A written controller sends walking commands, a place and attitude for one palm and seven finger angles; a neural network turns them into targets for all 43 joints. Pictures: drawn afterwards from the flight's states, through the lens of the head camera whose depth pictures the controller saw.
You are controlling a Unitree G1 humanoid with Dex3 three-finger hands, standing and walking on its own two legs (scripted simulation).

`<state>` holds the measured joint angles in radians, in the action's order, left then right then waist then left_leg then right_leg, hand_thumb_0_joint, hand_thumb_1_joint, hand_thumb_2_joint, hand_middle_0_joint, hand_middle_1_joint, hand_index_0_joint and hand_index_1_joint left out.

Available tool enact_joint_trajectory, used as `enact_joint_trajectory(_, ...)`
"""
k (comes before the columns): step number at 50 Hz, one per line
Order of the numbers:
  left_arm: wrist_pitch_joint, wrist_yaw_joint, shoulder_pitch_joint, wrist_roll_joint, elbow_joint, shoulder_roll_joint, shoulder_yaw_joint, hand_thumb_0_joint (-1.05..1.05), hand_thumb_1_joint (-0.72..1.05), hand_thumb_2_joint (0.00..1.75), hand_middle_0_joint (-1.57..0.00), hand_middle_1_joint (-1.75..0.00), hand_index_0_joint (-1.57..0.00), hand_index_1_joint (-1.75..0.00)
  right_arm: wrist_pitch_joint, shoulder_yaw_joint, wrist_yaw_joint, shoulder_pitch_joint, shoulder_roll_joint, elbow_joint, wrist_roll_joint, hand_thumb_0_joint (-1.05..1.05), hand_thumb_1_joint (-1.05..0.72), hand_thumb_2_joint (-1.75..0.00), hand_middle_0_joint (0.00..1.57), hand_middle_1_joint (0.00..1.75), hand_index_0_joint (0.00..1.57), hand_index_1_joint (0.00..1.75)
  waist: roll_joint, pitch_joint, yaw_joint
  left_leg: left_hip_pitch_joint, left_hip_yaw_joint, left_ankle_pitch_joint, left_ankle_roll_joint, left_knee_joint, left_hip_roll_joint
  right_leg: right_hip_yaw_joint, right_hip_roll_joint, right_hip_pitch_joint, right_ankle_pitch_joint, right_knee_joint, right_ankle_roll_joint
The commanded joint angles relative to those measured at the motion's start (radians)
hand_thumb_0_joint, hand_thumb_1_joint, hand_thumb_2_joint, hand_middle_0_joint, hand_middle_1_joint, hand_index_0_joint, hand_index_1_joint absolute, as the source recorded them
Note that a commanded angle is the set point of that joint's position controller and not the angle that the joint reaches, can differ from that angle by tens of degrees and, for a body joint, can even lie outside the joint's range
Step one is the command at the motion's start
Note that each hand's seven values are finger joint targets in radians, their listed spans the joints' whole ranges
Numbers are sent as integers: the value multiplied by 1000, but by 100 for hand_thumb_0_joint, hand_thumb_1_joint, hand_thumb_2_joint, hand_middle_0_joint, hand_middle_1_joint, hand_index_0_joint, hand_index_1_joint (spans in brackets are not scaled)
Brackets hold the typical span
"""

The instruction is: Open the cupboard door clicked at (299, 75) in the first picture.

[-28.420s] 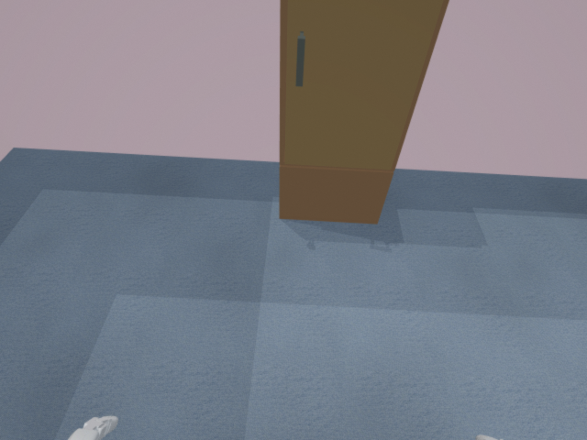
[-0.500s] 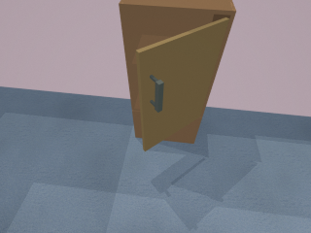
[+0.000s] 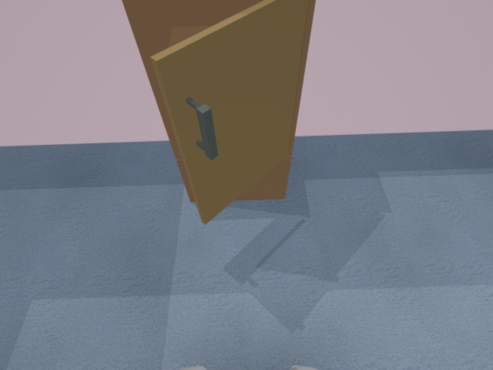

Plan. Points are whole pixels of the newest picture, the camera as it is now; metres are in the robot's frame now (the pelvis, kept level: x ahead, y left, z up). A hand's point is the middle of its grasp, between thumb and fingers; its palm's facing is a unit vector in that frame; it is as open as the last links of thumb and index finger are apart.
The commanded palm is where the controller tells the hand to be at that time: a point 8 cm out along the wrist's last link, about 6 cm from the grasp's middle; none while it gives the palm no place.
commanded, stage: walk to a spot facing it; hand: left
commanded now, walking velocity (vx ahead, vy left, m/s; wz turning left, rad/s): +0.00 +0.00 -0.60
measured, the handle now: (201, 129) +0.56 +0.14 +0.01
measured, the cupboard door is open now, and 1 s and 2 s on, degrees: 43 43 43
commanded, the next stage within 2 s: none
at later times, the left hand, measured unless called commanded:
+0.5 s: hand out of the picture +0.09 +0.16 -0.16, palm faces -0.16 -0.96 -0.24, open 7.4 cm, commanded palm none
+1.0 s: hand (203, 294) +0.26 +0.12 -0.15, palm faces -0.56 -0.79 -0.25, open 7.4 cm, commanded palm none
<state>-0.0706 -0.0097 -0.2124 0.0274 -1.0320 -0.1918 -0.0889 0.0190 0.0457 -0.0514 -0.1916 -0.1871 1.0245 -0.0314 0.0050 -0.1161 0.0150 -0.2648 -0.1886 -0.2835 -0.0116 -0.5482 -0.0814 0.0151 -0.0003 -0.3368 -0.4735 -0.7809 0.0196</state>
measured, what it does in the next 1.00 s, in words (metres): steps on the spot, turning right: left foot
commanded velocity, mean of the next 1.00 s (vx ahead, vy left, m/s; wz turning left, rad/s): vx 0.00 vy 0.00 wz -0.60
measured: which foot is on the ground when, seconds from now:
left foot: down 0.00-0.06, up 0.08-0.64, down 0.66-1.00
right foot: down 0.00-0.64, up 0.66-1.00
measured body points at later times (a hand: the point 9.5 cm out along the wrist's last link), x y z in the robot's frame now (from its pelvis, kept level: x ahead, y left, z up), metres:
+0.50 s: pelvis +0.03 -0.03 +0.01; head +0.08 -0.05 +0.46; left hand +0.10 +0.21 -0.14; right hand +0.12 -0.30 -0.13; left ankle +0.06 +0.13 -0.67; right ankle -0.02 -0.10 -0.73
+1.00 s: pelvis +0.05 -0.01 +0.01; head +0.11 -0.04 +0.45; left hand +0.29 +0.16 -0.13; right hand -0.07 -0.24 -0.13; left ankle +0.09 +0.12 -0.73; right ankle -0.02 -0.12 -0.70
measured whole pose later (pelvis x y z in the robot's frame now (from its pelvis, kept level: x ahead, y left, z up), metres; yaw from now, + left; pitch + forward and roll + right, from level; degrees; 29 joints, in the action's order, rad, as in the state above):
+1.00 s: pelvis +0.05 -0.01 +0.01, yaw -35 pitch +2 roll -1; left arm -0.07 -0.04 -0.13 0.03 -0.90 -0.27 -0.09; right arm 0.01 0.03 -0.03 -0.27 -0.22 0.90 -0.03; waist 0.01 -0.12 -0.02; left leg -0.20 -0.18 -0.33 -0.02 -0.52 -0.12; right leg 0.05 0.03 -0.41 -0.41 -0.79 -0.03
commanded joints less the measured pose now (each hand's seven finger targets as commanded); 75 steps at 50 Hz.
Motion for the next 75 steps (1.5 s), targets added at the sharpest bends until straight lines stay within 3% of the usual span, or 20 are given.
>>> enact_joint_trajectory(1,34,-6,-104,-3,70,-64,-18,0,90,90,-20,-30,-20,-30,-7,45,-4,12,-192,-76,-5,0,-90,-90,20,30,20,30,97,157,40,51,147,294,110,74,-254,23,28,88,127,143,-6)
enact_joint_trajectory(2,40,-3,-160,1,56,-98,-27,0,90,90,-20,-30,-20,-30,-2,47,-2,37,-178,-91,4,0,-90,-90,20,30,20,30,-29,164,74,-15,86,170,53,-69,-179,-23,49,179,312,328,-3)
enact_joint_trajectory(3,52,13,-168,16,55,-212,-44,0,90,90,-20,-30,-20,-30,3,38,4,33,-105,-120,15,0,-90,-90,20,30,20,30,-375,142,72,-228,-8,-186,-23,-290,-15,-368,263,269,539,476,61)
enact_joint_trajectory(4,49,23,-182,2,63,-259,-50,0,90,90,-20,-30,-20,-30,11,34,7,61,-107,-148,11,0,-90,-90,20,30,20,30,-400,133,91,-299,81,-351,-32,-491,47,-487,358,247,733,477,121)
enact_joint_trajectory(5,48,26,-159,-3,73,-248,-48,0,90,90,-20,-30,-20,-30,18,40,11,43,-119,-138,14,0,-90,-90,20,30,20,30,-277,129,64,-311,164,-308,-26,-589,21,-444,353,227,603,465,186)
enact_joint_trajectory(10,67,41,-104,-10,107,-174,-33,0,90,90,-20,-30,-20,-30,15,32,18,101,-96,-138,14,0,-90,-90,20,30,20,30,-72,157,29,-355,206,-114,-49,-619,13,-328,214,334,892,357,153)
enact_joint_trajectory(24,62,40,-139,5,145,-198,-42,0,90,90,-20,-30,-20,-30,9,25,12,204,-99,-231,28,0,-90,-90,20,30,20,30,-111,151,43,-287,237,-150,-51,-398,65,-489,188,294,888,348,196)
enact_joint_trajectory(29,55,38,-63,2,170,-206,-48,0,90,90,-20,-30,-20,-30,-7,24,9,102,-96,-222,37,0,-90,-90,20,30,20,30,-96,184,-9,-52,237,-51,-34,-83,91,-496,127,174,828,281,144)
enact_joint_trajectory(31,53,33,-36,-14,192,-164,-37,0,90,90,-20,-30,-20,-30,-24,33,-1,-19,-165,-195,27,0,-90,-90,20,30,20,30,50,229,-59,256,354,112,12,183,-50,-384,-1,-58,492,155,53)
enact_joint_trajectory(32,55,19,-69,-24,202,-116,-27,0,90,90,-20,-30,-20,-30,-33,48,-3,-58,-259,-201,14,0,-90,-90,20,30,20,30,325,260,-50,360,640,326,127,246,-344,-190,-124,-223,-95,-91,-18)
enact_joint_trajectory(33,54,14,-39,-11,204,-149,-26,0,90,90,-20,-30,-20,-30,-24,41,-9,-68,-264,-207,9,0,-90,-90,20,30,20,30,228,203,-54,253,681,430,217,236,-431,-129,-69,-235,-176,-267,-44)
enact_joint_trajectory(40,32,-26,-18,-5,194,-108,-17,0,90,90,-20,-30,-20,-30,-32,13,-5,-32,-185,-219,0,0,-90,-90,20,30,20,30,160,167,0,193,225,631,130,168,-193,-17,11,-245,59,-402,-84)
enact_joint_trajectory(47,38,-33,118,-6,229,-92,8,0,90,90,-20,-30,-20,-30,-24,34,11,-146,-220,-162,-3,0,-90,-90,20,30,20,30,218,157,-65,222,135,651,122,116,-225,80,11,-112,51,-14,-55)
enact_joint_trajectory(51,48,-24,-2,-6,193,-142,-3,0,90,90,-20,-30,-20,-30,-19,42,20,-98,-235,-173,8,0,-90,-90,20,30,20,30,146,191,19,81,83,504,43,-61,-214,74,7,196,299,315,-7)
enact_joint_trajectory(53,63,7,-148,2,149,-332,-45,0,90,90,-20,-30,-20,-30,-12,15,29,-33,-120,-240,23,0,-90,-90,20,30,20,30,-337,244,93,-328,3,-368,-63,-514,13,-436,406,460,954,388,170)
enact_joint_trajectory(54,59,21,-158,-13,146,-323,-42,0,90,90,-20,-30,-20,-30,4,19,17,-36,-160,-239,22,0,-90,-90,20,30,20,30,-277,260,95,-331,160,-366,-50,-606,-11,-401,421,423,937,377,223)
enact_joint_trajectory(59,56,36,52,-7,211,-212,-19,0,90,90,-20,-30,-20,-30,20,26,28,-49,-131,-175,19,0,-90,-90,20,30,20,30,-143,152,-11,-268,178,-130,-71,-585,-21,-237,227,195,663,403,164)
enact_joint_trajectory(72,52,23,46,-8,210,-209,-34,0,90,90,-20,-30,-20,-30,-14,25,13,-78,-106,-180,31,0,-90,-90,20,30,20,30,-137,190,-43,14,182,-9,-44,-2,65,-390,151,85,597,319,126)
enact_joint_trajectory(73,50,22,60,-13,217,-184,-27,0,90,90,-20,-30,-20,-30,-23,29,8,-121,-129,-165,30,0,-90,-90,20,30,20,30,-89,208,-65,160,201,69,-30,127,22,-349,98,-22,494,265,77)
enact_joint_trajectory(75,49,6,34,-21,246,-110,-10,0,90,90,-20,-30,-20,-30,-31,51,0,-153,-271,-184,8,0,-90,-90,20,30,20,30,316,210,-65,279,605,263,154,280,-403,-70,-85,-281,-147,-128,-34)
